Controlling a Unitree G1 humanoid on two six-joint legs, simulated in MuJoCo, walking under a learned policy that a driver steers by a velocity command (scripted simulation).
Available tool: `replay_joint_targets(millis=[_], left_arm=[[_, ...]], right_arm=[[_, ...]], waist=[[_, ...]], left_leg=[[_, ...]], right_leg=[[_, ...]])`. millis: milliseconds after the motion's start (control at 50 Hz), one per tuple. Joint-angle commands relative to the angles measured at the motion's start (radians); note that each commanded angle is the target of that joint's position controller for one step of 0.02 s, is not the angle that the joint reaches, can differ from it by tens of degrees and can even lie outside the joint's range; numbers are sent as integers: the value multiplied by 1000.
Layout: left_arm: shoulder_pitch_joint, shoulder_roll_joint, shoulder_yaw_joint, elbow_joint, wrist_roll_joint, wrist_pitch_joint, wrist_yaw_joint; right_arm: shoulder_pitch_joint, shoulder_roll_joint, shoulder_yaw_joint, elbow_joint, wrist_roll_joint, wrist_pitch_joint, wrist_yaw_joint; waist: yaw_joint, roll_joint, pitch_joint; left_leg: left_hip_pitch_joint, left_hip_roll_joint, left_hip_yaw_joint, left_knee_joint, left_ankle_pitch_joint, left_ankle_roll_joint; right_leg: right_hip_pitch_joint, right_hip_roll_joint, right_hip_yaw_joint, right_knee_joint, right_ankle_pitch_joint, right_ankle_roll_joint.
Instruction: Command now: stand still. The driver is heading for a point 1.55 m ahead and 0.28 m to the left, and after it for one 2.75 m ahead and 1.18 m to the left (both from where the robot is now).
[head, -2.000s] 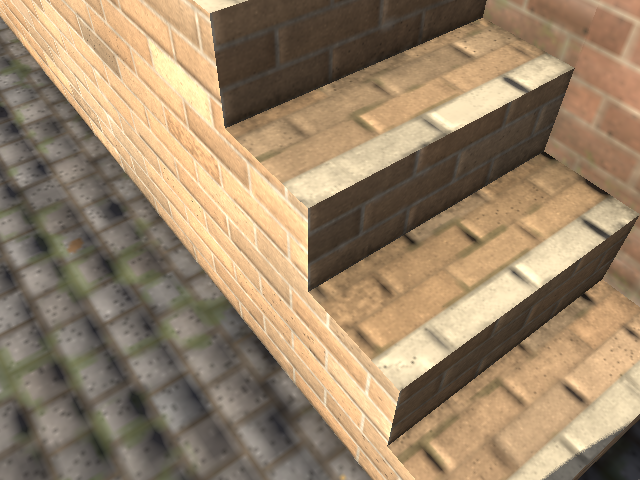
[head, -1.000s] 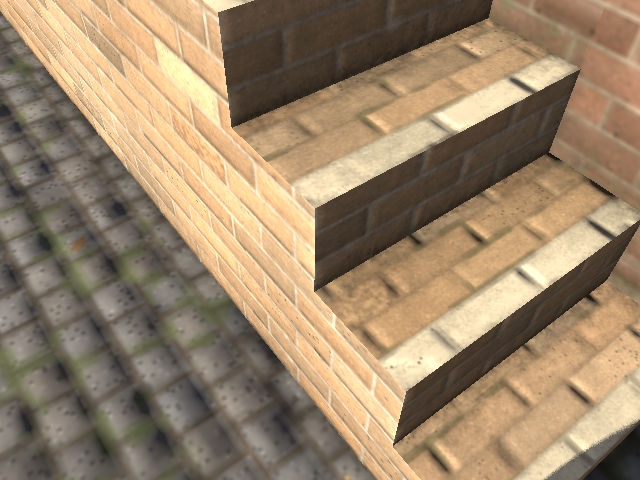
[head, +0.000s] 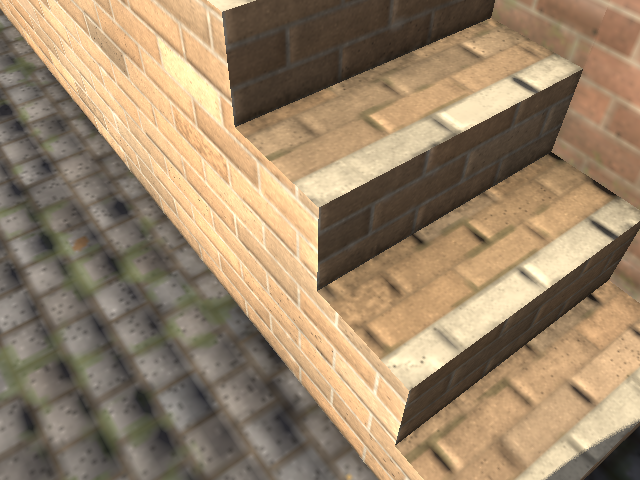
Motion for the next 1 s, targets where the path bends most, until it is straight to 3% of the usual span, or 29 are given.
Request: replay_joint_targets(millis=[20,460,480,500,520,540,560,580,600,620,640,660,720,800,1000], left_arm=[[84,64,8,-1,0,-2,2],[86,63,8,-1,0,-2,1],[62,114,29,-32,-6,0,-11],[-64,110,32,-87,17,5,-26],[-141,83,26,-137,38,1,-35],[-68,31,14,-88,8,-10,-19],[58,-25,5,-50,-9,-14,-17],[162,-40,-2,-24,-2,-22,-8],[158,37,13,-14,1,-25,0],[149,83,18,-24,12,-22,3],[98,111,22,-28,2,-13,3],[62,103,23,-39,2,-7,-2],[75,82,18,-39,1,-12,-1],[68,90,21,-41,-1,-15,5],[62,86,23,-36,0,-10,2]], right_arm=[[81,-77,-11,-6,0,-3,-2],[84,-77,-11,-8,1,-5,-2],[129,-167,-44,-27,3,-3,11],[191,-216,-65,-9,0,7,16],[223,-206,-71,10,-3,12,13],[55,-16,0,-25,-6,-4,-6],[14,-21,2,-34,-4,-14,-14],[34,-113,-14,-26,-10,-23,-7],[61,-110,-15,-23,-9,-30,5],[78,-100,-12,-27,-3,-29,10],[133,-63,-10,-16,5,-14,10],[126,-62,-7,-5,1,-5,0],[118,-99,-16,-6,0,2,-4],[109,-91,-13,-8,3,2,-6],[85,-88,-9,1,0,10,-9]], waist=[[0,11,56],[0,10,56],[-45,77,-55],[-95,164,102],[-113,187,203],[-11,5,279],[63,-50,128],[72,60,58],[41,70,0],[17,54,-15],[-27,-9,32],[-16,-19,88],[-3,-10,55],[-10,-5,18],[-8,9,38]], left_leg=[[-53,147,-114,-74,212,8],[-53,148,-113,-75,212,9],[18,139,-203,-138,-485,78],[20,246,-371,-265,-699,138],[-1,366,-482,-343,-678,186],[-187,331,-308,-208,145,128],[-79,242,-137,-110,538,85],[-118,248,-108,-7,639,79],[-127,206,-106,1,568,42],[-169,170,-102,-24,302,10],[-124,120,-91,-92,117,-6],[-104,126,-91,-82,139,-9],[-47,142,-87,-33,270,-6],[-26,149,-85,-32,255,-11],[-32,155,-80,-43,196,-20]], right_leg=[[-17,-89,68,-43,144,-33],[-19,-90,66,-42,143,-31],[-97,2,13,63,-379,-65],[-318,39,-57,213,-375,-56],[-437,-9,-96,342,-257,-50],[-264,-93,18,267,-145,-26],[-160,-65,9,123,-41,-15],[6,-75,-14,-25,60,-25],[109,-70,-9,-15,186,-30],[148,-121,49,-14,270,-35],[58,-134,62,9,278,-49],[7,-124,59,3,276,-46],[11,-115,52,-17,301,-44],[49,-116,57,-20,353,-57],[38,-105,58,-49,295,-61]])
